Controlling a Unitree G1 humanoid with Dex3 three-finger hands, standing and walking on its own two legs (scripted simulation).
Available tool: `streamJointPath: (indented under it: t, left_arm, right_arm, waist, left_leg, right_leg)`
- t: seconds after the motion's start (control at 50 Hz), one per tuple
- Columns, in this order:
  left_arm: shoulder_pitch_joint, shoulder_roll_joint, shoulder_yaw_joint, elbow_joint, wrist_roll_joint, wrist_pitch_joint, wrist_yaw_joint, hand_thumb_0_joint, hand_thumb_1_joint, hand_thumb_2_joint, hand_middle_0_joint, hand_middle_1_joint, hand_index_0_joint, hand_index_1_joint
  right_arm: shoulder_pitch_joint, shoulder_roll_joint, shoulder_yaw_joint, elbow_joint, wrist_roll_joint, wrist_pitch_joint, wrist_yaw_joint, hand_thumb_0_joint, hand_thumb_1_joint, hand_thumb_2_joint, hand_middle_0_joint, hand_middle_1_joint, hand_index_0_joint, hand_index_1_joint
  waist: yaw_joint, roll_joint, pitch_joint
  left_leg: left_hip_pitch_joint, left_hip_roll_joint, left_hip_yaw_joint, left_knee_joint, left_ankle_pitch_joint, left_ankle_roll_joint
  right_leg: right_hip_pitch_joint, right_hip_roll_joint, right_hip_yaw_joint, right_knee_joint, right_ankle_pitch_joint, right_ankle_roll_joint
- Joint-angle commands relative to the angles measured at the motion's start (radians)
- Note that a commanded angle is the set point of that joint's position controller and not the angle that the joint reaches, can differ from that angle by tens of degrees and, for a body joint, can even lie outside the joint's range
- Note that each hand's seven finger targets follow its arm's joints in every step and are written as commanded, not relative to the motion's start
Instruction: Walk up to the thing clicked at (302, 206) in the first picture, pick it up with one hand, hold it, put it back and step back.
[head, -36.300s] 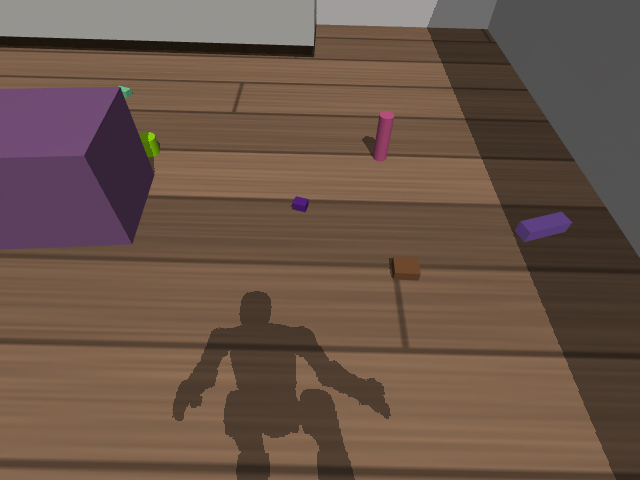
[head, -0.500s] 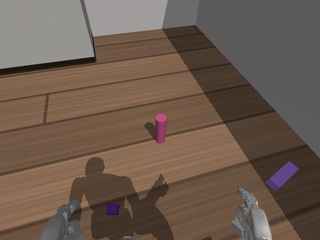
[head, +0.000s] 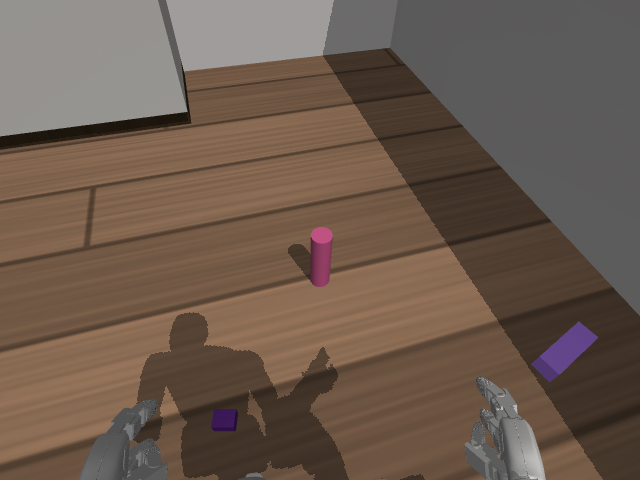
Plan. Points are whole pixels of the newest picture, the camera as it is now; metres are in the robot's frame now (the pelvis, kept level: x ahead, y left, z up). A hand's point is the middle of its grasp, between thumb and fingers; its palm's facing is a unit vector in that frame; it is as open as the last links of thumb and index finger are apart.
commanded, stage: home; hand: left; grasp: from above
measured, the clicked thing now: (224, 420) +0.39 +0.23 -0.69
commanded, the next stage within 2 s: stand in 0.32 s
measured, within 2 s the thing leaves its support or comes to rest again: neither
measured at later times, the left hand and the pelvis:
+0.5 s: hand (155, 479) +0.16 +0.19 -0.07, palm faces +0.01 -0.96 -0.30, open 7.4 cm; pelvis -0.01 +0.00 +0.01, yaw +1 degrees
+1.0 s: hand out of the picture +0.04 +0.25 -0.11, palm faces +0.07 -0.95 -0.31, open 7.4 cm; pelvis -0.01 +0.02 +0.06, yaw +1 degrees
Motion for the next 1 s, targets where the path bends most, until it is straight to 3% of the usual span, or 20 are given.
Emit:
streamJointPath:
  t: [0.0, 0.12, 0.16, 0.18, 0.2, 0.22, 0.24, 0.38, 0.4, 0.42, 0.44, 0.46, 0.48, 0.54, 0.6, 0.7, 0.78, 0.84, 0.9, 0.98]
  left_arm:
    - [-0.014, 0.104, 0.055, -0.197, 0.004, -0.044, 0.005, 0.000, 0.900, 0.899, -0.199, -0.297, -0.199, -0.297]
    - [-0.014, 0.107, 0.062, -0.160, 0.003, -0.036, 0.005, 0.000, 0.900, 0.899, -0.199, -0.298, -0.199, -0.298]
    - [-0.020, 0.108, 0.060, -0.202, 0.002, -0.042, 0.005, 0.000, 0.900, 0.899, -0.199, -0.298, -0.199, -0.297]
    - [0.013, 0.111, 0.073, -0.148, 0.004, -0.034, 0.007, 0.000, 0.900, 0.899, -0.199, -0.297, -0.199, -0.297]
    - [-0.025, 0.106, 0.055, -0.223, 0.000, -0.040, 0.004, 0.000, 0.900, 0.899, -0.199, -0.298, -0.199, -0.297]
    - [0.009, 0.107, 0.067, -0.157, 0.003, -0.032, 0.007, 0.000, 0.900, 0.899, -0.199, -0.297, -0.199, -0.297]
    - [-0.033, 0.102, 0.054, -0.221, 0.003, -0.041, 0.007, 0.000, 0.900, 0.899, -0.199, -0.297, -0.199, -0.297]
    - [-0.035, 0.104, 0.054, -0.205, 0.003, -0.045, 0.006, 0.000, 0.900, 0.899, -0.199, -0.297, -0.199, -0.297]
    - [-0.305, 0.198, 0.057, 0.146, 0.124, -0.249, 0.044, 0.000, 0.900, 0.899, -0.199, -0.298, -0.199, -0.298]
    - [-0.239, 0.213, 0.081, 0.338, 0.129, -0.314, 0.039, 0.000, 0.899, 0.900, -0.200, -0.300, -0.200, -0.300]
    - [-0.231, 0.216, 0.077, 0.377, 0.128, -0.346, 0.035, 0.000, 0.899, 0.900, -0.200, -0.300, -0.200, -0.300]
    - [-0.245, 0.209, 0.069, 0.399, 0.126, -0.368, 0.028, 0.000, 0.899, 0.900, -0.200, -0.300, -0.200, -0.300]
    - [-0.241, 0.207, 0.059, 0.445, 0.121, -0.384, 0.023, 0.000, 0.899, 0.900, -0.200, -0.300, -0.200, -0.300]
    - [-0.275, 0.213, 0.067, 0.568, 0.104, -0.402, 0.022, 0.000, 0.899, 0.900, -0.200, -0.300, -0.200, -0.300]
    - [-0.325, 0.217, 0.070, 0.670, 0.100, -0.422, 0.024, 0.000, 0.899, 0.900, -0.200, -0.300, -0.200, -0.300]
    - [-0.336, 0.211, 0.072, 0.813, 0.100, -0.444, 0.024, 0.000, 0.899, 0.900, -0.200, -0.300, -0.200, -0.300]
    - [-0.316, 0.206, 0.068, 0.912, 0.089, -0.451, 0.025, 0.000, 0.899, 0.900, -0.200, -0.300, -0.200, -0.300]
    - [-0.298, 0.205, 0.061, 0.983, 0.085, -0.449, 0.027, 0.000, 0.899, 0.900, -0.200, -0.300, -0.200, -0.300]
    - [-0.321, 0.220, 0.060, 1.033, 0.083, -0.451, 0.027, 0.000, 0.899, 0.900, -0.200, -0.300, -0.200, -0.300]
    - [-0.321, 0.227, 0.053, 1.094, 0.081, -0.454, 0.025, 0.000, 0.899, 0.900, -0.200, -0.300, -0.200, -0.300]
  right_arm:
    - [-0.056, -0.125, -0.052, -0.161, 0.002, -0.056, -0.014, 0.000, -0.900, -0.900, 0.200, 0.300, 0.200, 0.300]
    - [-0.064, -0.124, -0.049, -0.158, 0.006, -0.051, -0.012, 0.000, -0.900, -0.900, 0.200, 0.300, 0.200, 0.300]
    - [-0.069, -0.120, -0.050, -0.172, 0.005, -0.051, -0.012, 0.000, -0.900, -0.900, 0.200, 0.300, 0.200, 0.300]
    - [-0.066, -0.128, -0.053, -0.163, 0.006, -0.050, -0.013, 0.000, -0.900, -0.900, 0.200, 0.300, 0.200, 0.300]
    - [-0.069, -0.120, -0.049, -0.179, 0.006, -0.052, -0.010, 0.000, -0.900, -0.900, 0.200, 0.300, 0.200, 0.300]
    - [-0.058, -0.132, -0.057, -0.165, 0.006, -0.051, -0.011, 0.000, -0.900, -0.900, 0.200, 0.300, 0.200, 0.300]
    - [-0.072, -0.117, -0.048, -0.180, 0.007, -0.052, -0.011, 0.000, -0.900, -0.900, 0.200, 0.300, 0.200, 0.300]
    - [-0.070, -0.123, -0.049, -0.179, 0.007, -0.052, -0.014, 0.000, -0.900, -0.900, 0.200, 0.300, 0.200, 0.300]
    - [-0.126, -0.216, -0.080, 0.085, -0.111, 0.052, 0.046, 0.000, -0.901, -0.899, 0.200, 0.299, 0.200, 0.299]
    - [-0.121, -0.227, -0.097, 0.094, -0.110, 0.084, 0.075, 0.000, -0.900, -0.900, 0.200, 0.300, 0.200, 0.300]
    - [-0.123, -0.233, -0.098, 0.091, -0.111, 0.097, 0.092, 0.000, -0.900, -0.900, 0.200, 0.300, 0.200, 0.300]
    - [-0.116, -0.232, -0.097, 0.087, -0.119, 0.106, 0.102, 0.000, -0.900, -0.900, 0.200, 0.300, 0.200, 0.300]
    - [-0.122, -0.221, -0.093, 0.104, -0.099, 0.109, 0.117, 0.000, -0.900, -0.900, 0.200, 0.300, 0.200, 0.300]
    - [-0.139, -0.208, -0.101, 0.161, -0.050, 0.121, 0.150, 0.000, -0.900, -0.900, 0.200, 0.300, 0.200, 0.300]
    - [-0.141, -0.206, -0.108, 0.207, -0.045, 0.141, 0.158, 0.000, -0.900, -0.900, 0.200, 0.300, 0.200, 0.300]
    - [-0.145, -0.217, -0.115, 0.273, -0.051, 0.160, 0.159, 0.000, -0.900, -0.900, 0.200, 0.300, 0.200, 0.300]
    - [-0.132, -0.228, -0.115, 0.332, -0.047, 0.161, 0.148, 0.000, -0.900, -0.900, 0.200, 0.300, 0.200, 0.300]
    - [-0.155, -0.234, -0.111, 0.365, -0.042, 0.171, 0.142, 0.000, -0.900, -0.900, 0.200, 0.300, 0.200, 0.300]
    - [-0.131, -0.238, -0.108, 0.405, -0.036, 0.177, 0.135, 0.000, -0.900, -0.900, 0.200, 0.300, 0.200, 0.300]
    - [-0.142, -0.237, -0.103, 0.443, -0.027, 0.184, 0.135, 0.000, -0.900, -0.900, 0.200, 0.300, 0.200, 0.300]
  waist:
    - [-0.009, -0.001, -0.113]
    - [-0.008, -0.009, -0.055]
    - [-0.002, -0.003, -0.083]
    - [0.000, -0.009, -0.065]
    - [-0.002, 0.004, -0.104]
    - [-0.011, -0.001, -0.091]
    - [0.001, 0.004, -0.089]
    - [-0.006, -0.004, -0.075]
    - [0.076, -0.091, 0.157]
    - [0.058, -0.125, 0.061]
    - [0.052, -0.131, 0.044]
    - [0.040, -0.095, 0.073]
    - [0.057, -0.043, 0.040]
    - [0.068, -0.078, 0.024]
    - [0.059, -0.111, 0.054]
    - [0.061, -0.054, 0.104]
    - [0.066, -0.023, 0.090]
    - [0.070, -0.002, 0.138]
    - [0.056, -0.024, 0.125]
    - [0.053, -0.034, 0.153]
  left_leg:
    - [0.168, -0.020, 0.023, -0.147, 0.320, 0.026]
    - [0.129, -0.023, 0.023, -0.168, 0.212, 0.029]
    - [0.138, -0.023, 0.023, -0.166, 0.234, 0.028]
    - [0.134, -0.021, 0.021, -0.173, 0.220, 0.028]
    - [0.151, -0.022, 0.022, -0.163, 0.256, 0.027]
    - [0.153, -0.019, 0.020, -0.167, 0.251, 0.027]
    - [0.144, -0.021, 0.023, -0.162, 0.268, 0.025]
    - [0.138, -0.020, 0.023, -0.170, 0.217, 0.027]
    - [0.084, -0.010, -0.011, -0.243, 0.337, 0.076]
    - [0.171, -0.015, 0.016, -0.252, 0.345, 0.083]
    - [0.216, -0.008, -0.001, -0.252, 0.370, 0.088]
    - [0.241, -0.009, -0.009, -0.276, 0.388, 0.084]
    - [0.288, -0.006, -0.023, -0.294, 0.409, 0.086]
    - [0.363, -0.009, -0.014, -0.320, 0.416, 0.078]
    - [0.375, -0.018, -0.014, -0.346, 0.325, 0.076]
    - [0.411, 0.007, -0.063, -0.453, 0.269, 0.087]
    - [0.498, 0.039, -0.089, -0.500, 0.450, 0.082]
    - [0.480, 0.051, -0.110, -0.563, 0.403, 0.080]
    - [0.524, 0.046, -0.087, -0.577, 0.485, 0.066]
    - [0.551, 0.047, -0.083, -0.617, 0.463, 0.059]
  right_leg:
    - [0.031, 0.022, -0.027, -0.144, 0.316, -0.012]
    - [0.010, 0.022, -0.028, -0.169, 0.219, -0.013]
    - [0.020, 0.022, -0.030, -0.165, 0.234, -0.014]
    - [0.015, 0.024, -0.031, -0.162, 0.219, -0.016]
    - [0.025, 0.023, -0.029, -0.159, 0.256, -0.015]
    - [0.018, 0.024, -0.029, -0.153, 0.248, -0.016]
    - [0.025, 0.022, -0.032, -0.155, 0.264, -0.016]
    - [0.007, 0.024, -0.032, -0.160, 0.217, -0.017]
    - [0.248, -0.076, 0.051, -0.233, 0.189, -0.046]
    - [0.262, -0.090, 0.127, -0.249, 0.181, -0.084]
    - [0.244, -0.094, 0.149, -0.240, 0.210, -0.099]
    - [0.206, -0.075, 0.133, -0.246, 0.246, -0.091]
    - [0.260, -0.076, 0.114, -0.231, 0.291, -0.082]
    - [0.278, -0.087, 0.108, -0.266, 0.317, -0.060]
    - [0.302, -0.112, 0.135, -0.351, 0.263, -0.056]
    - [0.335, -0.095, 0.100, -0.411, 0.224, -0.042]
    - [0.391, -0.087, 0.072, -0.413, 0.351, -0.037]
    - [0.434, -0.088, 0.066, -0.473, 0.337, -0.033]
    - [0.486, -0.103, 0.076, -0.506, 0.392, -0.035]
    - [0.509, -0.109, 0.074, -0.568, 0.382, -0.027]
